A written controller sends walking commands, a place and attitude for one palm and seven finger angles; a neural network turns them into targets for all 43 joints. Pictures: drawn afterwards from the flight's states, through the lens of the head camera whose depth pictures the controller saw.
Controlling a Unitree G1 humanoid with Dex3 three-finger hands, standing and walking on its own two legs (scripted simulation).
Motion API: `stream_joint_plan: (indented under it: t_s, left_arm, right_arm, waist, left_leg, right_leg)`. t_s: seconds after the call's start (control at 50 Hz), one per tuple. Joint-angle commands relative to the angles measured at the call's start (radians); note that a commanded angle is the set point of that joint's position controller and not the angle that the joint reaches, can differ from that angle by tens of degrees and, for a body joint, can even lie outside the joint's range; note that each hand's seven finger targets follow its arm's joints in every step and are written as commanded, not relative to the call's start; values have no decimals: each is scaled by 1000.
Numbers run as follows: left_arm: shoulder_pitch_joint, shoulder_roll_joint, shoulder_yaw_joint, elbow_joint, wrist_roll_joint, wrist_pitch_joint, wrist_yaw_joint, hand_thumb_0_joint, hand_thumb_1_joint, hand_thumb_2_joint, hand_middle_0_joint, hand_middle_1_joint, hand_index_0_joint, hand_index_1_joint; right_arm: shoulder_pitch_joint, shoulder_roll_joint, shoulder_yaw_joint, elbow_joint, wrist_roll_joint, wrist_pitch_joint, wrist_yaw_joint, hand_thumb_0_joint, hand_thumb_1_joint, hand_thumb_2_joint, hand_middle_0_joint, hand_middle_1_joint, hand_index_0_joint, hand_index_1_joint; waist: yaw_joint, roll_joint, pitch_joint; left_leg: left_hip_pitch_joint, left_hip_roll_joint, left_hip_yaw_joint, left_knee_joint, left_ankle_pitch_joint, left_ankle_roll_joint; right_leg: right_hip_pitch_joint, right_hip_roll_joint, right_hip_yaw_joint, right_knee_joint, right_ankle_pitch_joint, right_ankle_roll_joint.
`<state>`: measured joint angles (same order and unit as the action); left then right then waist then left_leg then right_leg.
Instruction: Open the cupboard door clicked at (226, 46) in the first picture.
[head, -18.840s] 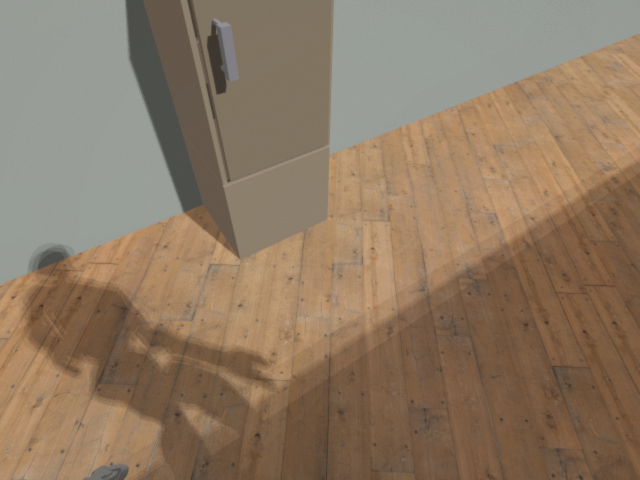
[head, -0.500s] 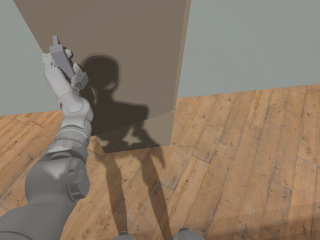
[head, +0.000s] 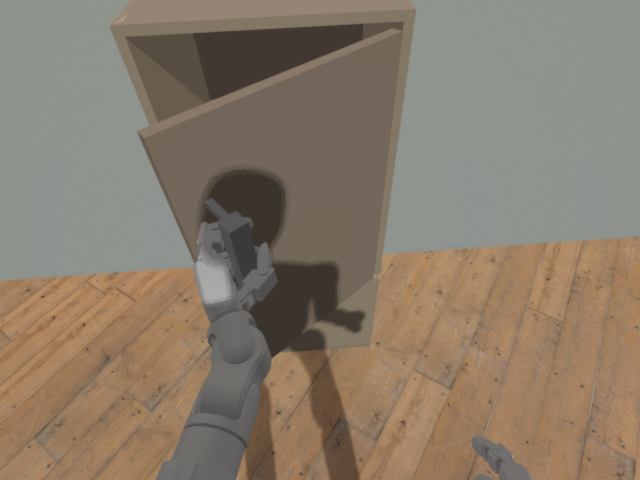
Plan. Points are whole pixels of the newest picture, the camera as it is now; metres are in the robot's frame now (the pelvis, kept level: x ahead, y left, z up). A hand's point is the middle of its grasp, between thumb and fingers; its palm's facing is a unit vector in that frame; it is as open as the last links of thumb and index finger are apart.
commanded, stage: pull the door open along its arc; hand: left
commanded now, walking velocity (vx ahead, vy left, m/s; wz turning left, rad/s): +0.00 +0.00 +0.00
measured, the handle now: (232, 246) +0.39 +0.13 +0.09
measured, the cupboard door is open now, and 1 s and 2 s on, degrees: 38 41 45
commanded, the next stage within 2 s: open thumb and fingers to let go in 0.10 s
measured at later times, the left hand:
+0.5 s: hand (277, 271) +0.35 +0.06 +0.09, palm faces +0.49 -0.87 -0.06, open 8.2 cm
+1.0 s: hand (277, 273) +0.35 +0.06 +0.09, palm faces +0.48 -0.88 -0.05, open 14.4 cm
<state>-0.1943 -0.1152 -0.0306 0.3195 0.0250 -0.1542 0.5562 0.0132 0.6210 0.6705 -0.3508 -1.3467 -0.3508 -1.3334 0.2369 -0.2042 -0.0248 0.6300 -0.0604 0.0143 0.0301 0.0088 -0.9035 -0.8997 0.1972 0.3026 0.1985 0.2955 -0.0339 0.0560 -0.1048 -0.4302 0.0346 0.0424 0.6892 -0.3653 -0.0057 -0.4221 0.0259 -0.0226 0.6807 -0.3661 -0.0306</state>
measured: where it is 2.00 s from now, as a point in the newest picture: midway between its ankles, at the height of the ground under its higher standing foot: outside the picture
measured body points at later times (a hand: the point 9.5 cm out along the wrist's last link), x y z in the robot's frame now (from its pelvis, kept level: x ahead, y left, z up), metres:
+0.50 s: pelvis -0.01 -0.02 -0.01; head +0.01 -0.05 +0.44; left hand +0.32 +0.11 +0.10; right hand +0.16 -0.22 -0.13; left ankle -0.01 +0.12 -0.72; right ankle -0.01 -0.10 -0.72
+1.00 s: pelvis -0.04 -0.01 -0.01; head -0.02 -0.03 +0.44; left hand +0.32 +0.11 +0.09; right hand +0.12 -0.23 -0.13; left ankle -0.01 +0.12 -0.72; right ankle -0.01 -0.10 -0.72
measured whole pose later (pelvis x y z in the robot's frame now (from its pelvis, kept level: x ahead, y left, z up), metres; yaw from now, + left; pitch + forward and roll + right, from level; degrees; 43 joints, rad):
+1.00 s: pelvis -0.04 -0.01 -0.01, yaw +4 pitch +6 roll +0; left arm -0.45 -0.15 -0.07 0.53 0.07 -0.09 0.71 -0.01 -0.49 0.31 -0.36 -0.83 -0.34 -0.87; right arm 0.20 -0.19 -0.01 0.71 -0.08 0.01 -0.02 0.01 -0.90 -0.90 0.20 0.30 0.20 0.30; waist -0.02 0.05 -0.09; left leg -0.55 0.01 -0.02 0.77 -0.34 -0.02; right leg -0.52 0.00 -0.09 0.77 -0.37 -0.05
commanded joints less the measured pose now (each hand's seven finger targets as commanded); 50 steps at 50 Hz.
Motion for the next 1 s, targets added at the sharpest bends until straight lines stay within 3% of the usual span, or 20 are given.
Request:
stream_joint_plan:
  t_s: [0.0, 0.02, 0.06, 0.08, 0.14, 0.18, 0.26, 0.32, 0.44, 0.48, 0.54, 0.58, 0.62, 0.76, 0.84, 0.88, 0.98]
  left_arm:
    - [-152, 18, -14, -343, 52, 15, 93, 0, 900, 900, -400, -1350, -400, -1350]
    - [-167, -12, -47, -353, 68, 34, 106, 0, 900, 900, -400, -1350, -400, -1350]
    - [-189, -85, -107, -347, 65, 76, 121, 0, 900, 900, -400, -1350, -400, -1350]
    - [-211, -96, -110, -337, 58, 94, 128, 0, 900, 900, -400, -1350, -400, -1350]
    - [-268, -181, -204, -374, 74, 127, 135, 0, 900, 900, -400, -1350, -400, -1350]
    - [-411, -101, -140, -323, 82, 133, 146, 0, 900, 900, -400, -1350, -400, -1350]
    - [-378, -115, -144, -271, 84, 135, 129, 0, 620, 780, -380, -1320, -380, -1320]
    - [-429, -111, -146, -255, 79, 123, 104, 0, 410, 690, -365, -1298, -365, -1298]
    - [-459, -89, -124, -182, 85, 92, 97, 0, -10, 510, -335, -1253, -335, -1253]
    - [-491, -98, -130, -184, 85, 81, 99, 0, -150, 450, -325, -1237, -325, -1237]
    - [-522, -69, -100, -134, 79, 70, 103, 0, -360, 360, -310, -1215, -310, -1215]
    - [-518, -58, -85, -139, 72, 59, 101, 0, -500, 300, -300, -1200, -300, -1200]
    - [-548, -63, -89, -120, 72, 50, 106, 0, -500, 300, -300, -1200, -300, -1200]
    - [-616, -78, -101, -64, 89, 17, 134, 0, -500, 300, -242, -850, -242, -850]
    - [-654, -62, -85, -32, 90, 4, 144, 0, -500, 300, -208, -650, -208, -650]
    - [-672, -71, -87, -16, 84, 4, 145, 0, -500, 300, -192, -550, -192, -550]
    - [-707, -77, -84, 9, 82, 0, 154, 0, -500, 300, -150, -300, -150, -300]
  right_arm:
    - [-115, -71, -15, -166, -4, -4, -19, 0, -900, -900, 200, 300, 200, 300]
    - [-127, -64, -12, -167, -6, 6, -22, 0, -900, -900, 200, 300, 200, 300]
    - [-162, -51, -4, -161, -5, 21, -22, 0, -900, -900, 200, 300, 200, 300]
    - [-171, -48, -1, -154, -4, 29, -23, 0, -900, -900, 200, 300, 200, 300]
    - [-187, -39, -2, -148, -8, 41, -12, 0, -900, -900, 200, 300, 200, 300]
    - [-188, -43, 0, -121, -7, 54, -23, 0, -900, -900, 200, 300, 200, 300]
    - [-181, -38, -1, -125, -12, 61, -33, 0, -900, -900, 200, 300, 200, 300]
    - [-173, -44, -4, -121, -11, 59, -42, 0, -900, -900, 200, 300, 200, 300]
    - [-144, -53, -7, -107, -11, 34, -52, 0, -900, -900, 200, 300, 200, 300]
    - [-137, -54, -9, -102, -11, 24, -52, 0, -900, -900, 200, 300, 200, 300]
    - [-127, -62, -12, -85, -12, 9, -59, 0, -900, -900, 200, 300, 200, 300]
    - [-124, -61, -13, -84, -10, 2, -61, 0, -900, -900, 200, 300, 200, 300]
    - [-117, -61, -13, -74, -9, -8, -61, 0, -900, -900, 200, 300, 200, 300]
    - [-104, -67, -19, -59, -13, -37, -50, 0, -900, -900, 200, 300, 200, 300]
    - [-104, -72, -20, -56, -15, -44, -50, 0, -900, -900, 200, 300, 200, 300]
    - [-111, -67, -16, -56, -15, -46, -51, 0, -900, -900, 200, 300, 200, 300]
    - [-112, -65, -11, -57, -17, -47, -51, 0, -900, -900, 200, 300, 200, 300]
  waist:
    - [54, -158, -173]
    - [46, -174, -169]
    - [37, -138, -148]
    - [33, -158, -158]
    - [16, -109, -198]
    - [-3, -104, -208]
    - [11, -103, -254]
    - [-1, -139, -266]
    - [4, -179, -252]
    - [-1, -161, -263]
    - [-7, -201, -232]
    - [4, -175, -253]
    - [-5, -161, -239]
    - [-12, -121, -232]
    - [-18, -157, -232]
    - [-22, -133, -224]
    - [-22, -152, -233]
  left_leg:
    - [98, -30, -3, -69, 314, 14]
    - [107, -31, -8, -63, 319, 14]
    - [123, -33, -15, -49, 313, 12]
    - [125, -36, -22, -44, 314, 10]
    - [142, -33, -32, -12, 358, 6]
    - [115, -36, -41, 8, 335, 5]
    - [95, -45, -47, 21, 327, 6]
    - [85, -44, -50, 25, 318, 8]
    - [42, -44, -57, 14, 270, 11]
    - [42, -45, -52, 15, 250, 13]
    - [11, -49, -54, 7, 201, 16]
    - [12, -52, -47, 0, 192, 16]
    - [14, -51, -44, -2, 174, 17]
    - [11, -50, -41, -7, 137, 19]
    - [-1, -50, -44, -1, 118, 21]
    - [0, -50, -42, 1, 100, 21]
    - [-1, -49, -50, 3, 92, 20]
  right_leg:
    - [181, -32, -13, -114, 387, 10]
    - [176, -34, -15, -115, 395, 11]
    - [153, -36, -21, -117, 393, 8]
    - [153, -38, -25, -111, 407, 10]
    - [135, -38, -35, -70, 462, 3]
    - [95, -47, -25, -52, 452, 9]
    - [105, -54, -14, -33, 487, 17]
    - [103, -56, -8, -34, 487, 22]
    - [89, -58, 3, -48, 416, 25]
    - [76, -56, 7, -54, 374, 23]
    - [67, -62, 25, -87, 312, 31]
    - [82, -63, 32, -96, 288, 27]
    - [61, -59, 27, -104, 237, 23]
    - [8, -43, 9, -99, 122, 8]
    - [-3, -38, 9, -101, 90, 9]
    - [-27, -38, 7, -98, 65, 9]
    - [-41, -32, -7, -77, 56, 7]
